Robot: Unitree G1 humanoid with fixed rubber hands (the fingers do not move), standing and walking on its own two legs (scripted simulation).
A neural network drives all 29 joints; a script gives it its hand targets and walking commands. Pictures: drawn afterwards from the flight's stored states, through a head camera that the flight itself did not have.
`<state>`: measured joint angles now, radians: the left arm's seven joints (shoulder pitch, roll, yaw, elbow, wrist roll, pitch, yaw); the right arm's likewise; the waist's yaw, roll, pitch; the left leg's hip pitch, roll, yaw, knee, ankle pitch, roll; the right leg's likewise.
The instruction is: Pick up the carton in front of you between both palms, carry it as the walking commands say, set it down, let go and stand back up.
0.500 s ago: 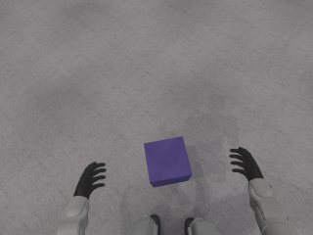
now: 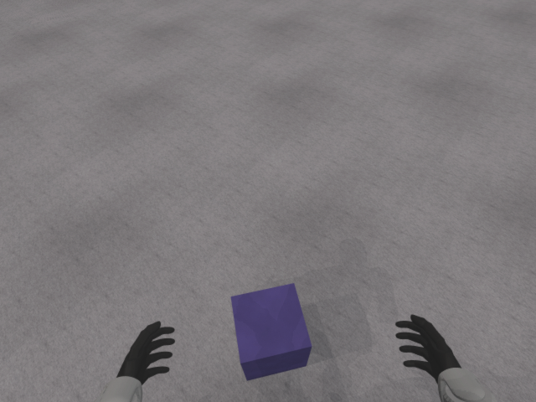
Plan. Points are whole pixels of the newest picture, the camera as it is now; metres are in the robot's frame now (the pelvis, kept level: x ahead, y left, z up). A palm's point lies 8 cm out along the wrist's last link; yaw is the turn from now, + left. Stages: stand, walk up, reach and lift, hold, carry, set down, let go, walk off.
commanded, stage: let go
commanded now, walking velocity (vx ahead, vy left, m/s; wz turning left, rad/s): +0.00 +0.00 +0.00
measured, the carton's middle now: (270, 332) +0.40 +0.03 -0.65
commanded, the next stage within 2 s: stand in 0.16 s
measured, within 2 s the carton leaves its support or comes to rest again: neither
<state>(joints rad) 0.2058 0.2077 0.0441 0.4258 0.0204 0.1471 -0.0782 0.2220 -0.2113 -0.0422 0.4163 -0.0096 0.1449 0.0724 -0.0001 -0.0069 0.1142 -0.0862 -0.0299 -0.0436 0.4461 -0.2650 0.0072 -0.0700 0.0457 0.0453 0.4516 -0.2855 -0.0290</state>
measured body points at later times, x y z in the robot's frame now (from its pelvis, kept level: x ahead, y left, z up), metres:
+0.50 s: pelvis +0.01 +0.02 +0.00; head +0.02 +0.03 +0.45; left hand +0.16 +0.30 -0.10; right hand +0.15 -0.28 -0.08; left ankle -0.01 +0.12 -0.74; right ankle -0.02 -0.10 -0.74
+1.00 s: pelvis +0.01 +0.02 +0.00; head +0.01 +0.03 +0.45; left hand +0.13 +0.32 -0.11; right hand +0.13 -0.28 -0.10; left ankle -0.01 +0.12 -0.74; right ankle -0.02 -0.10 -0.74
